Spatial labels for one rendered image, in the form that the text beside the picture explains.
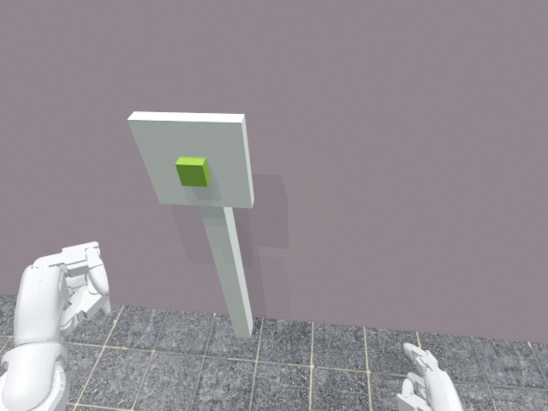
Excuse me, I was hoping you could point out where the robot right hand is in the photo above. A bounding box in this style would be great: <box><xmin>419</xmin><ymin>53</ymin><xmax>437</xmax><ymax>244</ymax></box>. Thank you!
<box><xmin>397</xmin><ymin>342</ymin><xmax>463</xmax><ymax>411</ymax></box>

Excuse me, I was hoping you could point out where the panel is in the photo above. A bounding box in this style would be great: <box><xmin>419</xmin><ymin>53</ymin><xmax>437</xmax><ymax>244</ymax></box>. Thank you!
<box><xmin>128</xmin><ymin>111</ymin><xmax>254</xmax><ymax>338</ymax></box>

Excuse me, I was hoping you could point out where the left robot forearm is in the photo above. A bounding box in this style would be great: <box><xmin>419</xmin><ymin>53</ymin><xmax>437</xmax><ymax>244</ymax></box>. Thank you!
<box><xmin>0</xmin><ymin>342</ymin><xmax>70</xmax><ymax>411</ymax></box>

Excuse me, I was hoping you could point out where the robot left hand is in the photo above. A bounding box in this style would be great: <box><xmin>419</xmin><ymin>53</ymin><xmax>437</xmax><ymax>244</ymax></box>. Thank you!
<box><xmin>14</xmin><ymin>241</ymin><xmax>111</xmax><ymax>348</ymax></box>

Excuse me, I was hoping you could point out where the button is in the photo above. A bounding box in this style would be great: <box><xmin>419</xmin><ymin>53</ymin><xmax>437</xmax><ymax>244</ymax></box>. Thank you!
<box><xmin>176</xmin><ymin>157</ymin><xmax>211</xmax><ymax>187</ymax></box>

